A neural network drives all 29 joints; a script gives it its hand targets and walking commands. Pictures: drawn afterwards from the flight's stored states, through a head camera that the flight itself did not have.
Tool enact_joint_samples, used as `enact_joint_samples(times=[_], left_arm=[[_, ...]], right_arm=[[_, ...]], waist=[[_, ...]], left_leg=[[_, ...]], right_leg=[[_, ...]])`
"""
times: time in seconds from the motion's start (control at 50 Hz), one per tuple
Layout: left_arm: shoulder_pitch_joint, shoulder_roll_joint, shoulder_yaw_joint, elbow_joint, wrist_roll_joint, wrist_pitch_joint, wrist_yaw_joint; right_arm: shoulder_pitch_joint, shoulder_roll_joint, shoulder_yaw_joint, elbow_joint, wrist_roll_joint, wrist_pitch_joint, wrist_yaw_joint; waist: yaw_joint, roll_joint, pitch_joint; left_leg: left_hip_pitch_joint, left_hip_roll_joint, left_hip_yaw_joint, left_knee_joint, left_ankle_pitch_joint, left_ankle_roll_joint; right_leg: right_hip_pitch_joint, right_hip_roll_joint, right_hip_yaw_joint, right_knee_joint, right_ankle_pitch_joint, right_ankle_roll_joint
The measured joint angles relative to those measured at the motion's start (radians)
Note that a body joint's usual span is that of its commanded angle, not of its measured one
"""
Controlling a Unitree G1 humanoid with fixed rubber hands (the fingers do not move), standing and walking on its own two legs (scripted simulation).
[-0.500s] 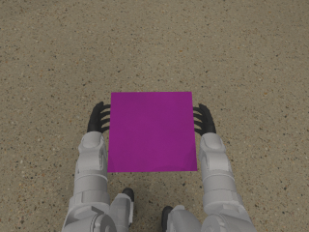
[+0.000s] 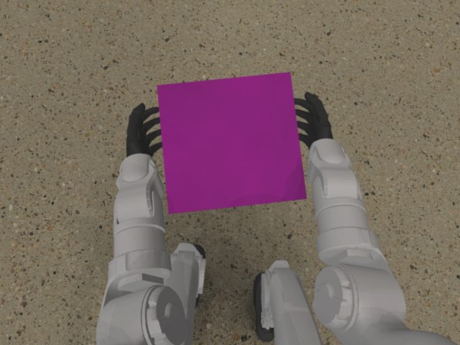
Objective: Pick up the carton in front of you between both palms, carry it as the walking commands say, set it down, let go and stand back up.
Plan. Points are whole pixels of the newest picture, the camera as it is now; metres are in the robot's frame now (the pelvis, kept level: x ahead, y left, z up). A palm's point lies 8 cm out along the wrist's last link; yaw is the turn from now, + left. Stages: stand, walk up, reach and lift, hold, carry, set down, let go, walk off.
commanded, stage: set down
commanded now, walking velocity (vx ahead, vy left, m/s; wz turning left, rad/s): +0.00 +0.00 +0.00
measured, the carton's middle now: (230, 153) +0.45 +0.05 -0.17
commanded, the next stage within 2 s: none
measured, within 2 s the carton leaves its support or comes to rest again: neither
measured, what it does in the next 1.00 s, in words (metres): lowers itself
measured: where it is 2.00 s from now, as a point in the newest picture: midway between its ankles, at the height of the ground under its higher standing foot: (227, 303)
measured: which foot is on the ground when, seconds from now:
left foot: down 0.00-1.00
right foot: down 0.00-1.00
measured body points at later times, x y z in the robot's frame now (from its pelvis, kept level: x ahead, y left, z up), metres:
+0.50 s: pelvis -0.03 -0.01 -0.12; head +0.29 +0.01 +0.19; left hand +0.44 +0.20 -0.24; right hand +0.53 -0.08 -0.24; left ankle +0.11 +0.13 -0.58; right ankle +0.04 -0.12 -0.58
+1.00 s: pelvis -0.03 -0.02 -0.20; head +0.34 -0.03 +0.05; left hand +0.47 +0.22 -0.35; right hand +0.56 -0.07 -0.39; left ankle +0.11 +0.13 -0.58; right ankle +0.04 -0.12 -0.58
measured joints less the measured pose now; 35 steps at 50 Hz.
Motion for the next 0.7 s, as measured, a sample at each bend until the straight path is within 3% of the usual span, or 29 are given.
enact_joint_samples(times=[0.32, 0.7], left_arm=[[-0.145, 0.022, -0.004, -0.001, -0.064, 0.032, 0.086], [-0.341, 0.074, 0.081, 0.068, -0.113, 0.004, 0.096]], right_arm=[[-0.242, -0.141, 0.075, 0.134, 0.052, 0.027, 0.014], [-0.529, -0.258, 0.231, 0.294, 0.090, 0.029, -0.020]], waist=[[0.012, 0.002, 0.030], [0.067, 0.007, 0.216]], left_leg=[[-0.353, -0.008, -0.003, 0.297, -0.042, -0.005], [-0.575, 0.008, -0.006, 0.519, -0.063, -0.044]], right_leg=[[-0.347, 0.008, -0.005, 0.316, -0.067, 0.009], [-0.596, 0.040, -0.008, 0.577, -0.097, -0.014]])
